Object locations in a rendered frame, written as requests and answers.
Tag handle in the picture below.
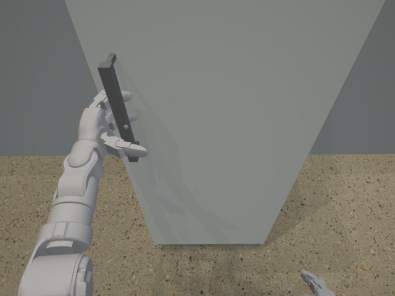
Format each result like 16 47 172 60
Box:
98 53 139 162

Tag left robot upper arm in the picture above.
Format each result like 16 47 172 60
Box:
20 253 93 296

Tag robot left hand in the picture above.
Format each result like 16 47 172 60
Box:
78 90 148 158

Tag robot left forearm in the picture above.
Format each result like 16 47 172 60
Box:
17 140 105 296

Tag fridge door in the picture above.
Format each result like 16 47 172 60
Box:
65 0 385 244

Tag robot right hand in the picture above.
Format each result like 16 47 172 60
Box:
301 270 336 296

